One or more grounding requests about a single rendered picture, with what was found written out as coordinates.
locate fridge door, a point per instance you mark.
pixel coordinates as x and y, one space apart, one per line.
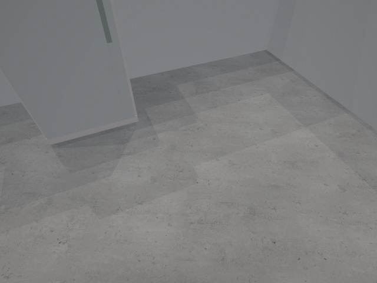
55 55

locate handle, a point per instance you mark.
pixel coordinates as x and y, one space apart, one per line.
104 20

